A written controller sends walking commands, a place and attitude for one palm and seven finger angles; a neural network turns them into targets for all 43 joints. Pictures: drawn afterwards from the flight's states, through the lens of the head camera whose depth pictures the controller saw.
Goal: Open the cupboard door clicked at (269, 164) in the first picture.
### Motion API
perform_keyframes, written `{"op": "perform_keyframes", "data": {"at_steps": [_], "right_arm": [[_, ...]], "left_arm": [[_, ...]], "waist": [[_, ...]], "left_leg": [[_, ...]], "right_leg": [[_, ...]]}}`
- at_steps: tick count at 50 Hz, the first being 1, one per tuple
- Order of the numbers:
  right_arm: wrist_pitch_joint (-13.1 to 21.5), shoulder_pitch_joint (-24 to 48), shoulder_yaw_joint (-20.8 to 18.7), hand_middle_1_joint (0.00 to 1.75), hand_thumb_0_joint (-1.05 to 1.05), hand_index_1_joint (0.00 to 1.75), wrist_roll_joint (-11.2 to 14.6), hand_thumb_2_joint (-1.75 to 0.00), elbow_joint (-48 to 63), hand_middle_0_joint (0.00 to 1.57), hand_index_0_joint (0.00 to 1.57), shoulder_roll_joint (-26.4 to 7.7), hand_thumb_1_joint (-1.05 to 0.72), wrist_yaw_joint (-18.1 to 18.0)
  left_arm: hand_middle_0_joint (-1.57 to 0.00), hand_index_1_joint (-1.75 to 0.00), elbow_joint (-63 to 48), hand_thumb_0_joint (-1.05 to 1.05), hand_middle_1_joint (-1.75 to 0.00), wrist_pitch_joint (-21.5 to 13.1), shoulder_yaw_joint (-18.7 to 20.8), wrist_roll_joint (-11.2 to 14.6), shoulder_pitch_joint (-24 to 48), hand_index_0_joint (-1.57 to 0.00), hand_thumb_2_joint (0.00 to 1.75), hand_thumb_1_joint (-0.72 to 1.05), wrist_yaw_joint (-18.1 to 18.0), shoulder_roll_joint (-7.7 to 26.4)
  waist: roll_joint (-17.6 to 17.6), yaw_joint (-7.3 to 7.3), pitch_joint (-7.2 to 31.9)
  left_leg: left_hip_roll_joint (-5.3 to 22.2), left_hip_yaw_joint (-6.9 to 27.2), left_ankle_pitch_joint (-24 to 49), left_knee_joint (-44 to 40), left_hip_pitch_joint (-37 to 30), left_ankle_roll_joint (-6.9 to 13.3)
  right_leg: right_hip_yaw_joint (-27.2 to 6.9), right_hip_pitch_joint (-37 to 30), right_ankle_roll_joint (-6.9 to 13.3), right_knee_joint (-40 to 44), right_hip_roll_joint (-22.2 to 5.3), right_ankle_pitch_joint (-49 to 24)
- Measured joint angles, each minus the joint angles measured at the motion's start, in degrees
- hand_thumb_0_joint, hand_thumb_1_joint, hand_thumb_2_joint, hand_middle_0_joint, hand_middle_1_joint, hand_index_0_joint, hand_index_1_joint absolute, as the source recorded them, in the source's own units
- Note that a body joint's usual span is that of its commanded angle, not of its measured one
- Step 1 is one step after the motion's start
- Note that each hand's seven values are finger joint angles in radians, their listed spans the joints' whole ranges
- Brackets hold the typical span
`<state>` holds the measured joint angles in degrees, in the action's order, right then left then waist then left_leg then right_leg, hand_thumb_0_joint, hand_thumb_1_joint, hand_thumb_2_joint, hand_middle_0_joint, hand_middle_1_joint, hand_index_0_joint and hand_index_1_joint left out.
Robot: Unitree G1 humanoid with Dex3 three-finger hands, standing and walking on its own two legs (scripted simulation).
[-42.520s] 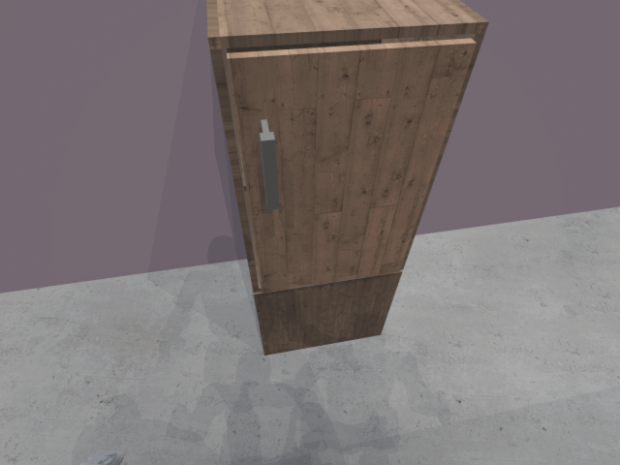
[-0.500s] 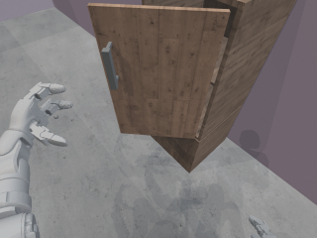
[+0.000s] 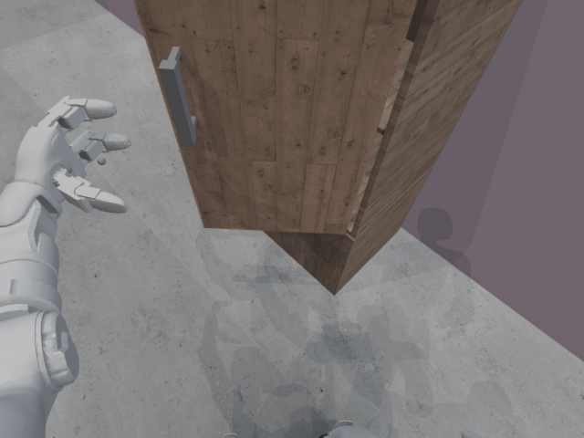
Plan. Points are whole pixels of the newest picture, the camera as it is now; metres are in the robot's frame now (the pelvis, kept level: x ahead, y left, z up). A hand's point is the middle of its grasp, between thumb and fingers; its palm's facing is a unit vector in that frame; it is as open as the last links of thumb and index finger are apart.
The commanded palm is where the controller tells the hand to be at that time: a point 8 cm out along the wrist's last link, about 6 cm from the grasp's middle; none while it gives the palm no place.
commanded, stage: move the hooked fingers beside the handle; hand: left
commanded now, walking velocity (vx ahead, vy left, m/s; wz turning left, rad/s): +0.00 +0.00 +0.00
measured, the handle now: (182, 99) +0.60 +0.17 +0.10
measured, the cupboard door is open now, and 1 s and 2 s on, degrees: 43 43 43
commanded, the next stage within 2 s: slide the fingers in behind the handle in 1.42 s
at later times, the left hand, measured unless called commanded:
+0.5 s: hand (133, 116) +0.53 +0.22 +0.12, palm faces -0.06 -1.00 -0.01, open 14.0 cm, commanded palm +0.53 +0.28 +0.11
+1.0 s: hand (128, 112) +0.56 +0.24 +0.11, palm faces -0.05 -1.00 +0.00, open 14.0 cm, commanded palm +0.54 +0.28 +0.11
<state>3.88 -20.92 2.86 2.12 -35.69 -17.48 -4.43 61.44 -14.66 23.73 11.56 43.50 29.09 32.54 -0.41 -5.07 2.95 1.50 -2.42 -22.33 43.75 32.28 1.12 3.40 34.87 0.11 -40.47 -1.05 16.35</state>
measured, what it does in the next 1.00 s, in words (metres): stands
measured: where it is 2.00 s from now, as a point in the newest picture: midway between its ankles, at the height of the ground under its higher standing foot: outside the picture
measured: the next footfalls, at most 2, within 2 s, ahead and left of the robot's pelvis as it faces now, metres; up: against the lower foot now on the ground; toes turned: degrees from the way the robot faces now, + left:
none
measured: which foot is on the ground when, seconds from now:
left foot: down 0.00-1.00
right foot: down 0.00-1.00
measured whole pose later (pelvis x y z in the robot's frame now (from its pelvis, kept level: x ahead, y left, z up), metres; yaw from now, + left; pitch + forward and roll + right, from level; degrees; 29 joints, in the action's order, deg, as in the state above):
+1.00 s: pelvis +0.03 +0.01 -0.01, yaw -2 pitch +20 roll -3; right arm -5.6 -27.1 2.9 -0.1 -34.1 -16.7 -1.6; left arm 70.3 -14.2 28.5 4.8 57.4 25.7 42.0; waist -1.3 -11.4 3.9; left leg 3.5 -2.2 -26.1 47.9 42.3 1.4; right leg 3.3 43.7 -0.4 -41.1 1.0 17.7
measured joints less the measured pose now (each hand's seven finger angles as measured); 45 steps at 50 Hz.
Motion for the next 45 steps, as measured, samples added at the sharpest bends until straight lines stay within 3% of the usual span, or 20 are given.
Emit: {"op": "perform_keyframes", "data": {"at_steps": [6,17,33,45], "right_arm": [[-1.2,-0.6,0.1,0.30,0.01,0.30,-0.4,-0.90,-0.2,0.20,0.21,0.0,-0.90,0.2],[-3.9,-3.4,0.0,0.30,0.01,0.30,-1.2,-0.90,-0.9,0.20,0.21,-0.1,-0.90,0.9],[-6.4,-5.9,0.8,0.30,0.01,0.30,-2.6,-0.90,0.0,0.20,0.21,-0.1,-0.90,1.4],[-9.5,-7.5,0.1,0.30,0.01,0.30,-2.5,-0.90,1.9,0.20,0.21,0.6,-0.90,2.8]], "left_arm": [[-0.30,-1.20,4.2,-0.02,-1.20,-0.4,0.2,-2.5,5.1,-0.30,0.30,-0.50,-1.3,2.2],[-0.30,-1.20,9.3,-0.02,-1.20,-0.4,0.7,-4.7,11.9,-0.30,0.30,-0.50,-3.1,4.6],[-0.30,-1.20,15.9,-0.02,-1.20,0.8,2.8,-9.2,22.7,-0.30,0.30,-0.50,-4.8,11.9],[-0.30,-1.20,9.8,-0.02,-1.20,0.9,6.0,-7.9,14.6,-0.30,0.30,-0.49,-3.8,10.5]], "waist": [[0.2,-1.64,-0.3],[-0.2,-4.06,0.0],[-0.9,-8.26,-0.3],[-1.1,-7.17,0.7]], "left_leg": [[0.1,0.1,-0.4,1.5,3.0,0.2],[0.4,-0.2,-1.1,2.7,6.2,0.4],[1.3,0.2,-2.4,5.1,12.6,0.4],[2.2,-0.7,-3.5,4.1,10.7,0.4]], "right_leg": [[0.1,2.7,-0.1,-0.9,0.1,0.0],[-0.2,5.8,-0.4,-1.4,0.3,0.2],[0.1,11.5,-0.4,-2.2,1.2,0.5],[-0.8,10.0,-0.5,-0.9,2.2,1.0]]}}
